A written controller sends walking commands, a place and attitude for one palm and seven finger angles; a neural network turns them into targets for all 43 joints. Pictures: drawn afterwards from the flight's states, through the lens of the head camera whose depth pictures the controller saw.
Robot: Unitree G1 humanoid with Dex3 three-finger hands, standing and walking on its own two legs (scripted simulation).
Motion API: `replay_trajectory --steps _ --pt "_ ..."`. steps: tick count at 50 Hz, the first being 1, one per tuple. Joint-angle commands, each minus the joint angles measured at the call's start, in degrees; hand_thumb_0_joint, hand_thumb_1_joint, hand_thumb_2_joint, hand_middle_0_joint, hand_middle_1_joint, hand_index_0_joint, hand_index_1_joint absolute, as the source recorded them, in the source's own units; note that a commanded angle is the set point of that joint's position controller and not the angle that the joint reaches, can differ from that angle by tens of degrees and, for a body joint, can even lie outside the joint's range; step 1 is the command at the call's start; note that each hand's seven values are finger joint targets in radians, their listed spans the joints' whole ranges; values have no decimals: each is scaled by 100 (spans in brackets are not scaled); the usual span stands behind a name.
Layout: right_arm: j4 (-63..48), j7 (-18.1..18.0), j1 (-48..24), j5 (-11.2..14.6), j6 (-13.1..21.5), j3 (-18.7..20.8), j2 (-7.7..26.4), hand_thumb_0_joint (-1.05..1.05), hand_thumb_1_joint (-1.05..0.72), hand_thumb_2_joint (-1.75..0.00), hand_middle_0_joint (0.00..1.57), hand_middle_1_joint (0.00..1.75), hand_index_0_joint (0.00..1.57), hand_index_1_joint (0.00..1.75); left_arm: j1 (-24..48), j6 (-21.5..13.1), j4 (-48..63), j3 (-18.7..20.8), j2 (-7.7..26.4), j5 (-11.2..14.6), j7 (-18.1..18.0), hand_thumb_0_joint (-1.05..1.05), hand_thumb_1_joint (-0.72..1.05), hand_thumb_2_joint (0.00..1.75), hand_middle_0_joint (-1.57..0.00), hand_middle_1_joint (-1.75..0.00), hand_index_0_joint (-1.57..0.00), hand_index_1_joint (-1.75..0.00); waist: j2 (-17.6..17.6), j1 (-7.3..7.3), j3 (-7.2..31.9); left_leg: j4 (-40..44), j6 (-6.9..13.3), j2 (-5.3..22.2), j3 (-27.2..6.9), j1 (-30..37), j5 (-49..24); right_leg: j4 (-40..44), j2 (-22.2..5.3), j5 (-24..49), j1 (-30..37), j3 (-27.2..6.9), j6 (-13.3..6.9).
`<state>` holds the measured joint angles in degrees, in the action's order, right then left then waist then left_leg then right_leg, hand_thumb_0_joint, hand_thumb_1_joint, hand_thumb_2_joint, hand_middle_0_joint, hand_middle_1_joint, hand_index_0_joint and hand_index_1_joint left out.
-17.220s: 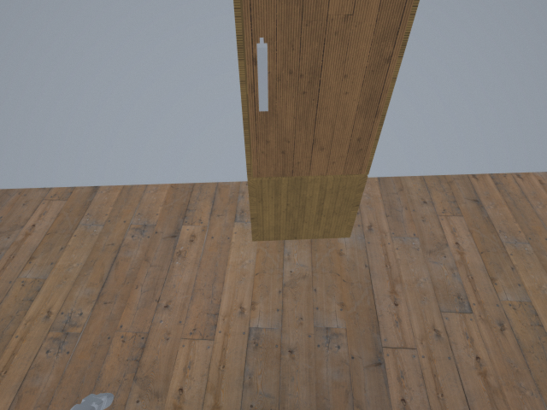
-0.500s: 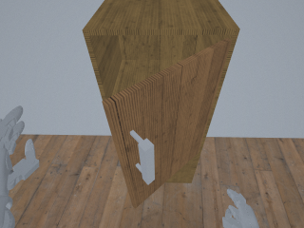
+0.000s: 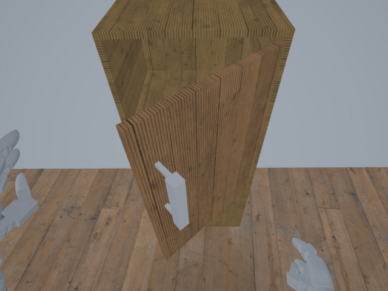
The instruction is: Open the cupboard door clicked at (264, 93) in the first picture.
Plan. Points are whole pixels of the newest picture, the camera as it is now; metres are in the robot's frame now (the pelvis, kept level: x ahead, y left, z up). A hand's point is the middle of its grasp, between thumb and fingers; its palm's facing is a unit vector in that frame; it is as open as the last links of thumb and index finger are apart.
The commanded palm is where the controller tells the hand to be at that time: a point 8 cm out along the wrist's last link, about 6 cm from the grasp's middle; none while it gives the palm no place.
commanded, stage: step back with the hand held close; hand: left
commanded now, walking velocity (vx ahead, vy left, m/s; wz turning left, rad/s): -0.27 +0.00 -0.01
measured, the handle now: (171, 196) +0.29 +0.08 +0.05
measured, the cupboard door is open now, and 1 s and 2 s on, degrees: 42 42 42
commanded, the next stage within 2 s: stop stepping back and stand still in 0.74 s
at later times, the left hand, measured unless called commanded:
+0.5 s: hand out of the picture +0.10 +0.30 +0.16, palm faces +0.42 -0.75 -0.51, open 7.4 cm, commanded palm +0.03 +0.34 +0.18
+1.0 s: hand out of the picture -0.01 +0.28 +0.17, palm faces +0.38 -0.80 -0.46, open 7.4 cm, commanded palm -0.07 +0.33 +0.18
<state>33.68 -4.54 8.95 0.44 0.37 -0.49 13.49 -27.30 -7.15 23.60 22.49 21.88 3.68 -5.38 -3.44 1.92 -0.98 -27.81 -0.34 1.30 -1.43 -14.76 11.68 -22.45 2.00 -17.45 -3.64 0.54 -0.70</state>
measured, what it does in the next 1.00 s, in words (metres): walks backwards: right foot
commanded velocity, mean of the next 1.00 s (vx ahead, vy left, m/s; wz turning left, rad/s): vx -0.21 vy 0.01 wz -0.03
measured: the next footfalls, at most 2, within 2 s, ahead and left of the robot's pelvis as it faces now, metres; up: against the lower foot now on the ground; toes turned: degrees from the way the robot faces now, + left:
right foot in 0.98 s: -0.25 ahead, -0.05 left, +0.00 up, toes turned -3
left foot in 1.14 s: -0.17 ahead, +0.15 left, +0.00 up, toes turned -4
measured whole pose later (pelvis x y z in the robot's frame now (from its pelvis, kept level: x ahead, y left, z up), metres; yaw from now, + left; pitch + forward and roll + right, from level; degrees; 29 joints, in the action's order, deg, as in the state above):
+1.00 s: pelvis -0.22 +0.04 -0.02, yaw -1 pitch +2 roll -1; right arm 33.7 -1.1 8.2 -1.2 6.8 -1.4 9.1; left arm -31.2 -11.5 34.4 24.9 25.6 3.9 -8.0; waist 0.8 1.0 -0.6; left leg -29.0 -0.5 1.0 2.7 -32.4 7.2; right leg -26.8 3.7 -22.5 -6.6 1.9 -3.4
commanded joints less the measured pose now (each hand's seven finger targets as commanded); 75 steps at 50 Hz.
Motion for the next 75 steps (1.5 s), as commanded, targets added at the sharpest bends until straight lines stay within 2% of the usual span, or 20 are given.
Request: replay_trajectory --steps 1,10,21,24,27,29,32,34,36,38,46,49,50,54,58,61,63,66,70,75 --pt "-1102 -7 -442 62 61 323 616 0 -90 -90 20 30 20 30 -251 -263 1338 645 1099 -19 -122 0 90 90 -20 -30 -20 -30 242 -112 1048 -180 301 162 228 1321 -2821 52 -459 3445 -710 -75 322" --pt "-1251 -53 -419 82 60 353 579 0 -90 -90 20 30 20 30 -484 -414 1757 979 1388 23 -295 0 90 90 -20 -30 -20 -30 -69 -127 932 191 222 271 9 676 -1706 -22 -311 1826 -839 -142 196" --pt "-1208 -18 -311 29 606 403 750 0 -90 -90 20 30 20 30 -458 -748 1746 1096 1126 -177 -347 0 90 90 -20 -30 -20 -30 -856 -106 490 1670 607 859 -982 -2427 2906 -1427 292 -4 504 1 165" --pt "-1154 4 -264 5 715 433 693 0 -90 -90 20 30 20 30 -508 -795 1924 1260 1332 -151 -376 0 90 90 -20 -30 -20 -30 -447 -106 606 964 470 549 -606 -1954 2475 -804 94 -395 -143 -355 2" --pt "-878 50 -21 -27 678 455 557 0 -90 -90 20 30 20 30 -387 -810 2011 1009 1263 -105 -434 0 90 90 -20 -30 -20 -30 993 -255 457 -1633 -56 -282 122 68 1227 986 -1150 -1891 -2983 -1860 -639" --pt "-626 78 36 -98 632 442 503 0 -90 -90 20 30 20 30 16 -793 1991 918 1238 -178 -532 0 90 90 -20 -30 -20 -30 1289 -351 436 -2584 -49 -295 156 401 838 1005 -1655 -719 -3372 -2073 -862" --pt "-702 -45 -136 -57 648 323 592 0 -90 -90 20 30 20 30 645 -713 1879 773 1212 -160 -528 0 90 90 -20 -30 -20 -30 262 -364 -103 233 138 108 -314 13 1046 -291 -593 -402 -2826 -805 -72" --pt "-870 -128 -371 -44 817 401 755 0 -90 -90 20 30 20 30 746 -856 1989 1039 1398 -242 -570 0 90 90 -20 -30 -20 -30 -1505 -167 252 1736 744 1646 -2029 -1501 2023 -2602 251 -706 -1363 -143 242" --pt "-757 7 -169 -91 953 505 635 0 -90 -90 20 30 20 30 374 -925 1790 1156 1270 -203 -500 0 90 90 -20 -30 -20 -30 -1034 -207 668 2148 1003 1861 -2211 -1949 2922 -4543 463 -1009 -912 -372 199" --pt "-665 158 -305 -92 984 520 565 0 -90 -90 20 30 20 30 280 -863 2015 1007 1101 -131 -491 0 90 90 -20 -30 -20 -30 -416 -158 691 1713 961 1596 -1566 -1276 1999 -4547 312 -992 -1534 -341 181" --pt "-687 286 -229 -90 960 287 414 0 -90 -90 20 30 20 30 -398 -666 2154 872 1204 73 -430 0 90 90 -20 -30 -20 -30 -1186 -89 1044 1667 -157 539 -216 -247 1689 96 470 -1331 -281 592 -213" --pt "-584 288 -294 -219 694 218 401 0 -90 -90 20 30 20 30 -399 -798 2192 1503 1892 97 -458 0 90 90 -20 -30 -20 -30 811 -106 883 -2073 -188 -154 226 257 538 1512 -1846 -103 -2135 -1704 -908" --pt "-588 245 -122 -165 714 202 405 0 -90 -90 20 30 20 30 -259 -665 1968 1197 1639 116 -428 0 90 90 -20 -30 -20 -30 1188 -137 1079 -2617 -187 -227 -51 -482 635 1079 -1893 -524 -1654 -1611 -1057" --pt "-522 62 -296 -16 821 185 496 0 -90 -90 20 30 20 30 411 -578 1309 890 1329 -22 -448 0 90 90 -20 -30 -20 -30 768 -267 103 -1116 78 68 120 -793 500 204 -1403 2075 -897 -1080 -593" --pt "-557 -9 -34 56 928 301 722 0 -90 -90 20 30 20 30 711 -660 1224 653 1204 -69 -439 0 90 90 -20 -30 -20 -30 58 -273 770 -9 556 421 -304 1058 -1997 -1161 -407 2554 -956 -322 316" --pt "-574 71 -137 -71 1001 252 569 0 -90 -90 20 30 20 30 246 -672 1695 659 1242 -45 -389 0 90 90 -20 -30 -20 -30 -699 -242 695 997 888 1125 -1868 543 -1214 -1798 16 -962 -1335 -104 194" --pt "-593 93 -225 -91 1048 248 550 0 -90 -90 20 30 20 30 -238 -668 1797 885 1295 -95 -433 0 90 90 -20 -30 -20 -30 -689 -195 314 1607 792 1031 -1550 -644 1364 -1342 -36 -1033 -649 -21 78" --pt "-743 69 -181 -82 982 234 488 0 -90 -90 20 30 20 30 -685 -738 1851 1082 1321 -132 -461 0 90 90 -20 -30 -20 -30 -782 -212 297 1355 292 427 -575 -1562 2039 -194 -123 -351 300 120 -56" --pt "-597 98 15 -89 817 362 486 0 -90 -90 20 30 20 30 -623 -753 1433 1057 1289 -85 -481 0 90 90 -20 -30 -20 -30 1157 -289 64 -1520 -16 -82 -69 -887 601 1347 -1600 -1454 -1398 -2224 -820" --pt "-396 -7 14 -58 975 300 570 0 -90 -90 20 30 20 30 380 -780 983 556 1023 -175 -492 0 90 90 -20 -30 -20 -30 281 -313 158 -8 169 64 -115 230 -201 311 -809 526 -1197 -881 -219"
